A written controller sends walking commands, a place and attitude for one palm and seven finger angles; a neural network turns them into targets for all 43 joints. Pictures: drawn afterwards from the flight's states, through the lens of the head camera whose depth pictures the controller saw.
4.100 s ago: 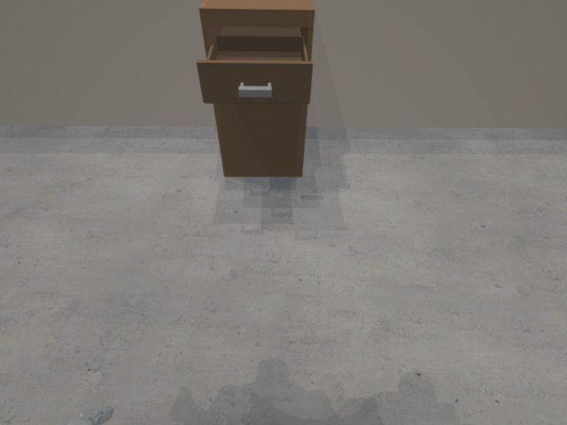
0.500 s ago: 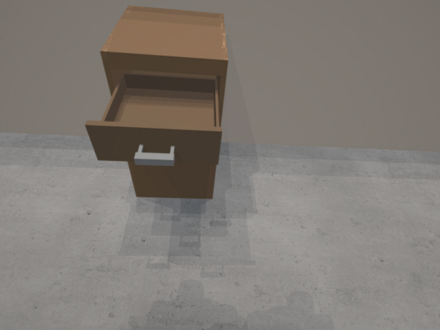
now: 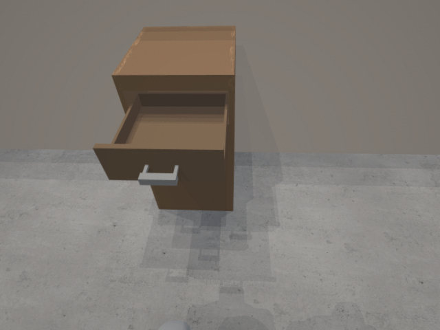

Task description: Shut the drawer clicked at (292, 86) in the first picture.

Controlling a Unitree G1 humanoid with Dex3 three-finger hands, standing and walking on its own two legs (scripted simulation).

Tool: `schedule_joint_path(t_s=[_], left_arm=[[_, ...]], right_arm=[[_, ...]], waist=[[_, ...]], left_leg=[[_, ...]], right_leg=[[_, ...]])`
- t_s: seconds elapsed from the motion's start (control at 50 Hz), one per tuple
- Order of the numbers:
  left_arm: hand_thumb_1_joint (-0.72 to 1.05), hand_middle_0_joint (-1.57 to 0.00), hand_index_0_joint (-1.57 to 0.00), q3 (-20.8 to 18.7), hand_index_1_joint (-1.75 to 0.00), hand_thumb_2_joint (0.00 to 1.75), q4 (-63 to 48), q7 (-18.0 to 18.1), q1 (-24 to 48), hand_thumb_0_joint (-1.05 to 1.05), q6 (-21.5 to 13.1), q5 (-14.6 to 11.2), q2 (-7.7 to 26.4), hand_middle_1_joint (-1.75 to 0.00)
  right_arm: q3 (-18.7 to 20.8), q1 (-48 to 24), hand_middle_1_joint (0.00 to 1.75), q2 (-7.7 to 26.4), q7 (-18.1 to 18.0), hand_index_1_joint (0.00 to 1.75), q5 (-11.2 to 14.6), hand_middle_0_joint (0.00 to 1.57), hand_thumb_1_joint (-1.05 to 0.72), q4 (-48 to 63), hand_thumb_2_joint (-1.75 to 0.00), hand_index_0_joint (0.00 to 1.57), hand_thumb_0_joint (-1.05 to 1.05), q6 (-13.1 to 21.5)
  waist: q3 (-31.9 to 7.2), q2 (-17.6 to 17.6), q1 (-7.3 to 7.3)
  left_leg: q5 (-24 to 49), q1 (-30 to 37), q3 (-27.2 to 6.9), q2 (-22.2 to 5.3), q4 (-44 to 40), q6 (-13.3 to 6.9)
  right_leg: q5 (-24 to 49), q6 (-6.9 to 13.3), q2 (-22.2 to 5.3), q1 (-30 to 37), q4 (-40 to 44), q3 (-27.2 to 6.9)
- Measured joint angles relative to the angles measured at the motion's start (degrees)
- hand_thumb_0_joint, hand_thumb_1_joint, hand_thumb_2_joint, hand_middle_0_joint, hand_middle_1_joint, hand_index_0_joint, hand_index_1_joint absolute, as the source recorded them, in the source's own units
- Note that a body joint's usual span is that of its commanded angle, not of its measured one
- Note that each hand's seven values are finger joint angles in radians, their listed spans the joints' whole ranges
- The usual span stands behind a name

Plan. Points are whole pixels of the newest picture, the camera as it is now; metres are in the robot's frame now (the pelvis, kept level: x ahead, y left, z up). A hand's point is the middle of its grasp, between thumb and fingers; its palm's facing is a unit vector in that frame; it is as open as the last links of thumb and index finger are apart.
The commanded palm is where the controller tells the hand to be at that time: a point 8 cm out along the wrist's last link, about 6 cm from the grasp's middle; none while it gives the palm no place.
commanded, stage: take the last steps up to it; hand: left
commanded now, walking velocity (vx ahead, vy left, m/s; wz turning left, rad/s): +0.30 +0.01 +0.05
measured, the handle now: (159, 173) +0.54 +0.22 -0.10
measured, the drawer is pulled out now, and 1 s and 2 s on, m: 0.30 0.30 0.30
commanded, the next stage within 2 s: come to a stop and stand still in 0.58 s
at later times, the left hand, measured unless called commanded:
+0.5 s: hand out of the picture +0.15 +0.24 -0.19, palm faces +0.04 -0.98 -0.17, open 7.4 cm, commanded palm none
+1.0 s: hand (157, 258) +0.32 +0.19 -0.17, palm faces +0.03 -0.97 -0.26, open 7.2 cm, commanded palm none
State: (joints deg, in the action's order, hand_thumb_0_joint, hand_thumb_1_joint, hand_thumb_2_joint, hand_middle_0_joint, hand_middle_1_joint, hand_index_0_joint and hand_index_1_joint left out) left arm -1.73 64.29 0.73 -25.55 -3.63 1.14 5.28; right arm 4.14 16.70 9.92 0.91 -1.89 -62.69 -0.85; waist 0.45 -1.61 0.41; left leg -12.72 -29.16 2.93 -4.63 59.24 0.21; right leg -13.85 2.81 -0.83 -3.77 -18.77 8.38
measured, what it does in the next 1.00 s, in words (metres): walks ahead: left foot, then right foot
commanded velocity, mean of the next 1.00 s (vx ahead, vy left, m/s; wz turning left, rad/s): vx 0.07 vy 0.04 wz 0.00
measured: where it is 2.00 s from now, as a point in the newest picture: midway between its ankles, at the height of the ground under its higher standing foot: outside the picture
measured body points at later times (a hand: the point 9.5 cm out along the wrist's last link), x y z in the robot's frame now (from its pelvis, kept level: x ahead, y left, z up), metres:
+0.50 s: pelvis +0.15 +0.06 -0.01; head +0.17 +0.07 +0.44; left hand +0.15 +0.29 -0.18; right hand +0.23 -0.18 -0.15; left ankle +0.17 +0.15 -0.75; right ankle +0.13 -0.07 -0.67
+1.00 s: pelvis +0.23 +0.01 -0.01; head +0.26 -0.02 +0.44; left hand +0.32 +0.24 -0.15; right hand +0.23 -0.22 -0.18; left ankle +0.20 +0.15 -0.68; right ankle +0.29 -0.08 -0.75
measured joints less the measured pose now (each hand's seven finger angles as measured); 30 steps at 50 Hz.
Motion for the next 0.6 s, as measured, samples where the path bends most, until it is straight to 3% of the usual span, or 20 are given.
schedule_joint_path(t_s=[0.06, 0.14, 0.26, 0.3, 0.36, 0.4, 0.44, 0.52, 0.6], left_arm=[[0.91, -0.2, -0.2, 0.37, -0.3, 0.9, 1.02, -0.05, -1.39, 0.01, -0.53, 0.11, -1.13, -0.3], [0.91, -0.21, -0.21, 0.56, -0.3, 0.9, 1.88, -0.01, -2.56, 0.01, -1.04, 0.35, -1.97, -0.3], [0.9, -0.21, -0.21, 0.17, -0.3, 0.9, 2.77, 0.18, -3.3, 0.01, -0.56, 0.59, -1.3, -0.3], [0.9, -0.21, -0.21, -0.06, -0.3, 0.9, 3.03, 0.1, -3.87, 0.01, -0.21, 0.34, -0.93, -0.3], [0.9, -0.21, -0.21, -0.41, -0.3, 0.9, 3.37, -0.04, -1.37, 0.01, 1.3, -0.06, 0.57, -0.3], [0.91, -0.21, -0.21, -1.01, -0.3, 0.9, 2.89, -0.09, 1.07, 0.01, 1.76, 0.01, 1.94, -0.3], [0.91, -0.2, -0.2, -1.61, -0.3, 0.9, 1.76, -0.22, 3.83, 0.01, 1.87, 0.13, 3.23, -0.3], [0.91, -0.2, -0.2, -2.29, -0.3, 0.9, -1.65, -0.26, 9.47, 0.01, 2.29, 0.34, 5.21, -0.3], [0.91, -0.2, -0.2, -2.32, -0.3, 0.9, -4.72, -0.54, 14.21, 0.01, 2.61, 0.41, 6.04, -0.3]], right_arm=[[0.15, -1.29, 0.3, 0.17, -0.01, 0.3, 0.11, 0.2, -0.91, 0.41, -0.9, 0.2, 0.01, 0.18], [0.08, -3.77, 0.3, 0.2, -0.09, 0.3, 0.18, 0.2, -0.92, 0.66, -0.9, 0.2, 0.01, 0.02], [-0.82, -8.69, 0.3, -0.92, 0.16, 0.3, 0.34, 0.19, -0.92, 2.58, -0.9, 0.2, 0.01, 1.16], [-1.33, -9.75, 0.3, -1.38, -0.05, 0.3, 0.13, 0.19, -0.92, 3.82, -0.9, 0.2, 0.01, 2.67], [-1.87, -10.52, 0.3, -2.79, -0.9, 0.3, 0.19, 0.2, -0.92, 5.03, -0.9, 0.2, 0.01, 4.54], [-2.25, -9.52, 0.3, -3.65, -1.39, 0.3, 0.35, 0.2, -0.91, 4.91, -0.9, 0.2, 0.0, 4.89], [-1.11, -8.39, 0.3, -3.72, -2.58, 0.3, 1.29, 0.2, -0.94, 5.22, -0.9, 0.21, -0.02, 5.81], [-1.17, -5.59, 0.3, -1.85, -2.87, 0.3, 0.86, 0.2, -0.96, 4.0, -0.9, 0.21, -0.03, 5.68], [-1.45, -2.01, 0.3, -1.08, -2.34, 0.3, 0.38, 0.2, -0.94, 1.92, -0.9, 0.2, -0.02, 4.33]], waist=[[0.6, -0.21, 0.09], [1.4, -0.23, 1.25], [2.94, 1.41, 3.13], [3.19, 2.02, 3.05], [4.46, 3.91, 2.3], [4.32, 4.6, 1.85], [3.91, 5.03, 1.25], [2.55, 4.67, 0.5], [1.71, 3.91, -0.22]], left_leg=[[1.98, -1.76, -0.09, -1.26, -1.89, 0.58], [1.47, -1.61, 0.82, -1.93, -8.41, 0.71], [-0.84, 3.55, 3.43, -0.07, -20.88, -1.19], [1.22, 7.73, 4.38, 1.04, -26.6, -2.28], [-1.78, 9.0, 6.16, 1.97, -23.45, -3.0], [-2.57, 11.79, 7.16, 2.4, -25.51, -2.98], [-1.75, 14.8, 7.99, 3.01, -29.11, -2.75], [-0.58, 19.53, 8.46, 3.67, -34.97, -2.95], [-1.05, 22.49, 8.0, 3.79, -37.34, -2.24]], right_leg=[[-0.12, -0.13, 0.46, 2.11, 2.27, 0.66], [-1.62, -0.79, 0.58, 4.2, 3.18, 1.18], [-6.78, -3.03, -0.71, 5.98, -0.08, 1.01], [-10.89, -3.7, -1.72, 4.27, -6.78, 0.25], [-14.66, -2.04, -2.94, -5.83, -31.71, -3.88], [-12.47, -1.62, -3.11, -12.51, -42.93, -4.94], [-9.12, -2.05, -3.81, -17.87, -46.83, -5.15], [-4.73, -3.16, -4.97, -23.9, -42.57, -4.63], [-1.95, -3.71, -5.67, -24.28, -31.81, -4.14]])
